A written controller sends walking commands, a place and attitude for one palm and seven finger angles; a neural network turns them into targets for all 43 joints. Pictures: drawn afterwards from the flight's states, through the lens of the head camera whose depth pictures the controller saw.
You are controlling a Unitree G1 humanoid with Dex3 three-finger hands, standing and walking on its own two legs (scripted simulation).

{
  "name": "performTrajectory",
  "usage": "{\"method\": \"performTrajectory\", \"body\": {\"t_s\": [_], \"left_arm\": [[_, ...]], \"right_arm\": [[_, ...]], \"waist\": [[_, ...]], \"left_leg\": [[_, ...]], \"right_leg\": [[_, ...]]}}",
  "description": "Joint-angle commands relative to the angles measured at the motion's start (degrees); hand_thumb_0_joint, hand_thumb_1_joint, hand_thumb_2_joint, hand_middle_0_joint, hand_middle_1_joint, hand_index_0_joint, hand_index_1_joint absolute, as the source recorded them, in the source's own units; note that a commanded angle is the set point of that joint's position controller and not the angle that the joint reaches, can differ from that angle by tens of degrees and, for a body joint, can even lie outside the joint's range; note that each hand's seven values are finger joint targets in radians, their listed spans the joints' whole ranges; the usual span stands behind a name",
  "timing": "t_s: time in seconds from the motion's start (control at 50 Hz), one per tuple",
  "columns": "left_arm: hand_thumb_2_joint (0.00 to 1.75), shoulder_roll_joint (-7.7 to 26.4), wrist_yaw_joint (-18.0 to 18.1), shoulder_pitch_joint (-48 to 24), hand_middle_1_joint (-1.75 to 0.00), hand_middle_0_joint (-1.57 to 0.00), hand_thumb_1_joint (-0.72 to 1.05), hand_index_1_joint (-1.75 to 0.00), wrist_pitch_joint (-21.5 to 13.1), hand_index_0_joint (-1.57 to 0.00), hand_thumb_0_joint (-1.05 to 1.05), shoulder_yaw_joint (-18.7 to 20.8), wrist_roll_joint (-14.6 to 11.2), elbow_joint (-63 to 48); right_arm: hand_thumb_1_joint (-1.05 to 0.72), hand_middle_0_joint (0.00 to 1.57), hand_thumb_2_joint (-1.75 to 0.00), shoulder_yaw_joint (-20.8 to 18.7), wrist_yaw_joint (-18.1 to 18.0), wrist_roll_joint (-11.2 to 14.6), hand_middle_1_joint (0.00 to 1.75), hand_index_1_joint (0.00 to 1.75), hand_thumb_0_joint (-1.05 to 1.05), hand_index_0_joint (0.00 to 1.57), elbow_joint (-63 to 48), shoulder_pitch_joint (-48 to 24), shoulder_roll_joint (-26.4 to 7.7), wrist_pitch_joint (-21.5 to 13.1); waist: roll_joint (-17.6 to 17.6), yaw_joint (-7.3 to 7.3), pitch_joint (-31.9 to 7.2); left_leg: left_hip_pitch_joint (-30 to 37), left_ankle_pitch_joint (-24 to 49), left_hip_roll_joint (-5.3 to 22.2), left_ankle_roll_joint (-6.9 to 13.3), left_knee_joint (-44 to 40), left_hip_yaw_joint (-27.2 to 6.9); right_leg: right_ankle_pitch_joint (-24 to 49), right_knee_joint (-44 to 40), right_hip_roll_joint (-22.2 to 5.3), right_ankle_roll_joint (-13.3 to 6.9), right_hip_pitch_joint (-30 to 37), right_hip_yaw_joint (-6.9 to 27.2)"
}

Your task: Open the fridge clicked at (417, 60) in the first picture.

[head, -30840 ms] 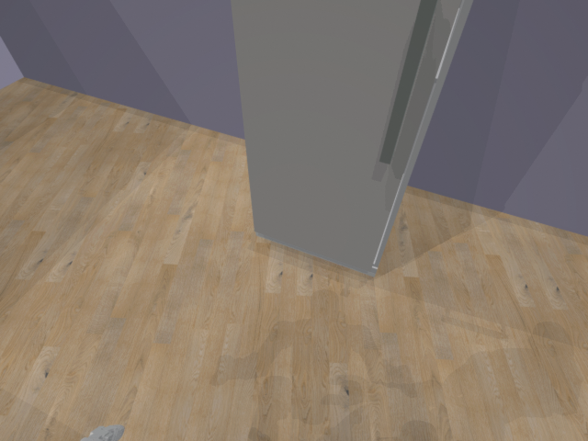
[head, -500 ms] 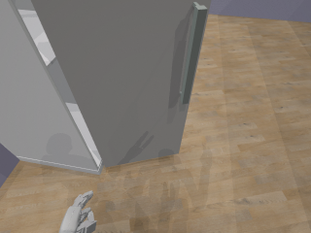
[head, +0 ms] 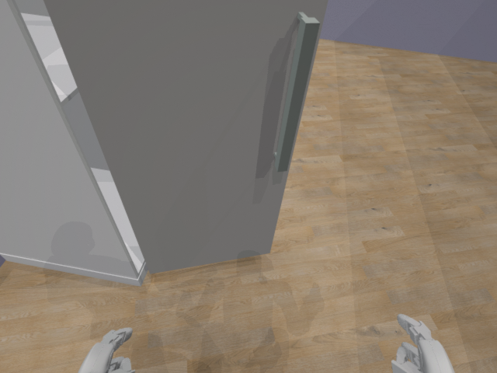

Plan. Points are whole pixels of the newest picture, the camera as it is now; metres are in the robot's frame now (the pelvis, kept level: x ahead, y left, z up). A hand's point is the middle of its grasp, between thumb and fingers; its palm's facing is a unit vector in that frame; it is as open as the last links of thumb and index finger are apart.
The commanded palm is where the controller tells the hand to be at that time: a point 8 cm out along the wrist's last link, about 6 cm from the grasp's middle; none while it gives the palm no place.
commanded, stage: let the arm hang, fingers relaxed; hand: right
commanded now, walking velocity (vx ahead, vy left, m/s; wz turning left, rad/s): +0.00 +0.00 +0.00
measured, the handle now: (289, 103) +0.67 -0.04 +0.09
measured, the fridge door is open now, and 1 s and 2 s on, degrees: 68 68 68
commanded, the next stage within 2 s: look to check the result in 0.92 s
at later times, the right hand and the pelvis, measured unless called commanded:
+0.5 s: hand out of the picture -0.02 -0.21 -0.16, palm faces -0.03 +0.97 -0.23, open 7.3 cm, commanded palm none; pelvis +0.00 -0.02 +0.02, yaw +2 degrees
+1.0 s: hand out of the picture +0.03 -0.18 -0.16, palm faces -0.03 +0.98 -0.20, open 7.3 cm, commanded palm none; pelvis +0.01 -0.01 +0.02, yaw +3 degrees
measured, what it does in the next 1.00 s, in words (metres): stands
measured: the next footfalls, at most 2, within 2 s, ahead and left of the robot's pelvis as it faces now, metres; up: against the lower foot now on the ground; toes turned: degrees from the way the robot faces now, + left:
none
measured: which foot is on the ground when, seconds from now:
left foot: down 0.00-1.00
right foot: down 0.00-1.00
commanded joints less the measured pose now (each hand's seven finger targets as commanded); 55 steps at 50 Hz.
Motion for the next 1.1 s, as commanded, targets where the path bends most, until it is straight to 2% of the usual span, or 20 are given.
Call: {"method": "performTrajectory", "body": {"t_s": [0.0,0.04,0.1,0.12,0.18,0.22,0.26,0.3,0.36,0.42,0.62,0.66,0.72,0.86,0.9,0.98,1.08], "left_arm": [[0.9,5.17,0.99,1.8,-0.3,-0.2,0.9,-0.3,-0.34,-0.2,0.0,0.83,0.67,-1.18],[0.9,5.17,1.26,1.21,-0.3,-0.2,0.9,-0.3,-0.44,-0.2,0.0,0.16,0.5,1.35],[0.9,3.08,2.05,3.92,-0.3,-0.2,0.9,-0.3,-0.59,-0.2,0.0,-0.34,0.17,5.55],[0.9,2.22,2.34,4.96,-0.3,-0.2,0.9,-0.3,-0.54,-0.2,0.0,0.0,0.48,6.46],[0.9,1.69,2.64,7.45,-0.3,-0.2,0.9,-0.3,-0.12,-0.2,0.0,0.13,0.16,8.81],[0.9,1.34,2.79,9.28,-0.3,-0.2,0.9,-0.3,-0.1,-0.2,0.0,0.24,0.04,10.32],[0.9,0.91,2.96,10.83,-0.3,-0.2,0.9,-0.3,-0.18,-0.2,0.0,0.27,-0.15,11.37],[0.9,0.52,3.08,12.01,-0.3,-0.2,0.9,-0.3,-0.26,-0.2,0.0,0.25,-0.24,12.56],[0.9,-0.61,3.11,12.64,-0.3,-0.2,0.9,-0.3,-0.33,-0.2,0.0,0.22,-0.4,13.8],[0.9,-1.21,3.12,13.08,-0.3,-0.2,0.9,-0.3,-0.31,-0.2,0.0,0.14,-0.41,14.88],[0.9,-2.63,3.08,12.23,-0.3,-0.2,0.9,-0.3,-0.61,-0.2,0.0,0.12,-0.18,16.88],[0.9,-2.86,3.08,12.25,-0.3,-0.2,0.9,-0.3,-0.72,-0.2,0.0,0.17,-0.24,16.88],[0.9,-2.56,3.21,11.92,-0.3,-0.2,0.9,-0.3,-0.77,-0.2,0.0,0.15,-0.14,16.99],[0.9,-2.42,3.22,11.51,-0.3,-0.2,0.9,-0.3,-0.69,-0.2,0.0,0.26,-0.27,16.75],[0.9,-2.21,3.21,11.39,-0.3,-0.2,0.9,-0.3,-0.71,-0.2,0.0,0.29,-0.24,16.83],[0.9,-2.28,3.17,11.28,-0.3,-0.2,0.9,-0.3,-0.51,-0.2,0.0,0.22,-0.26,17.04],[0.9,-2.34,3.27,11.44,-0.3,-0.2,0.9,-0.3,-0.56,-0.2,0.0,0.2,-0.29,17.25]], "right_arm": [[-0.9,0.2,-0.9,1.47,-0.25,0.6,0.3,0.3,0.0,0.2,7.83,-2.04,-5.19,-1.15],[-0.9,0.2,-0.9,2.08,-0.34,0.87,0.3,0.3,0.0,0.2,14.12,-0.28,-5.17,-1.21],[-0.9,0.2,-0.9,2.58,-0.47,1.32,0.3,0.3,0.0,0.2,21.81,1.66,-2.95,-1.68],[-0.9,0.2,-0.9,1.83,-0.62,1.17,0.3,0.3,0.0,0.2,23.22,2.52,-1.19,-1.59],[-0.9,0.2,-0.9,2.58,-0.53,1.36,0.3,0.3,0.0,0.2,26.94,3.06,-0.88,-1.55],[-0.9,0.2,-0.9,2.95,-0.53,1.4,0.3,0.3,0.0,0.2,29.13,3.47,-0.23,-1.57],[-0.9,0.2,-0.9,3.18,-0.61,1.35,0.3,0.3,0.0,0.2,30.83,3.99,0.37,-1.69],[-0.9,0.2,-0.9,3.41,-0.74,1.41,0.3,0.3,0.0,0.2,32.15,4.31,0.78,-1.67],[-0.9,0.2,-0.9,3.53,-0.99,1.41,0.3,0.3,0.0,0.2,33.81,5.21,1.16,-1.92],[-0.9,0.2,-0.9,3.71,-1.23,1.47,0.3,0.3,0.0,0.2,34.77,5.47,1.76,-2.0],[-0.9,0.2,-0.9,3.22,-1.57,1.32,0.3,0.3,0.0,0.2,35.13,4.75,3.04,-2.11],[-0.9,0.2,-0.9,3.11,-1.64,1.37,0.3,0.3,0.0,0.2,35.21,4.82,2.89,-2.36],[-0.9,0.2,-0.9,3.04,-1.53,1.44,0.3,0.3,0.0,0.2,35.2,4.1,2.93,-2.23],[-0.9,0.2,-0.9,3.0,-1.52,1.45,0.3,0.3,0.0,0.2,34.94,3.46,2.61,-2.34],[-0.9,0.2,-0.9,3.04,-1.51,1.5,0.3,0.3,0.0,0.2,34.91,3.66,2.62,-2.38],[-0.9,0.2,-0.9,3.14,-1.54,1.53,0.3,0.3,0.0,0.2,35.07,3.53,2.73,-2.4],[-0.9,0.2,-0.9,3.1,-1.57,1.51,0.3,0.3,0.0,0.2,35.18,3.68,2.93,-2.49]], "waist": [[5.02,0.21,2.49],[-1.33,-1.36,2.17],[-4.84,-1.09,-0.4],[-7.52,-1.1,-0.44],[-6.65,-0.89,1.29],[-4.23,-0.82,2.38],[-0.77,-0.72,2.46],[-0.57,-0.58,3.09],[2.84,-0.69,3.69],[4.08,-0.45,4.52],[2.85,-0.51,6.87],[3.53,-0.59,5.24],[0.97,-0.44,5.72],[2.62,-0.32,5.52],[2.18,-0.36,4.58],[2.84,-0.26,5.33],[2.91,-0.14,4.91]], "left_leg": [[1.92,9.64,4.29,3.43,-9.35,-6.23],[6.04,8.8,2.96,2.59,-9.88,-5.5],[8.8,9.66,3.04,3.03,-12.18,-5.82],[8.74,8.67,2.78,3.2,-12.7,-5.02],[8.64,7.57,2.27,3.07,-14.27,-4.06],[8.3,7.91,2.2,2.94,-14.46,-3.5],[8.11,8.81,2.38,2.78,-14.73,-3.51],[7.55,9.04,2.45,2.55,-14.56,-3.33],[7.69,10.92,3.03,2.6,-14.96,-3.92],[6.77,11.42,3.25,2.48,-15.1,-4.32],[6.01,12.12,3.17,2.33,-14.55,-4.78],[7.25,13.91,3.53,2.39,-14.59,-5.03],[6.95,13.64,3.24,2.29,-14.44,-4.82],[7.29,14.89,3.38,2.3,-14.9,-5.13],[7.48,15.5,3.54,2.27,-15.01,-5.09],[7.22,14.49,3.44,2.36,-15.47,-5.33],[7.5,16.06,3.37,2.38,-15.37,-5.5]], "right_leg": [[12.51,-9.89,-5.94,-1.16,2.08,6.84],[13.61,-12.47,-6.86,-1.44,1.14,7.23],[10.96,-13.51,-6.39,-1.04,4.13,5.75],[8.72,-14.53,-6.72,-1.25,4.43,5.96],[4.9,-16.5,-7.37,-1.51,4.38,6.6],[4.35,-17.75,-7.83,-1.69,4.6,6.96],[6.18,-17.76,-8.13,-1.95,5.81,6.92],[7.22,-18.32,-8.38,-2.07,6.74,7.02],[9.83,-17.03,-7.61,-1.84,7.19,5.52],[10.58,-16.78,-7.3,-1.72,7.96,4.95],[11.54,-17.61,-6.87,-1.51,7.75,4.45],[13.55,-16.76,-6.75,-1.41,8.35,3.88],[13.95,-17.24,-6.89,-1.24,8.7,3.77],[15.33,-16.82,-6.92,-1.16,9.57,3.66],[15.9,-16.64,-6.92,-1.18,10.61,3.4],[14.23,-16.83,-6.89,-1.02,10.21,3.38],[15.7,-16.52,-6.99,-1.0,10.86,3.05]]}}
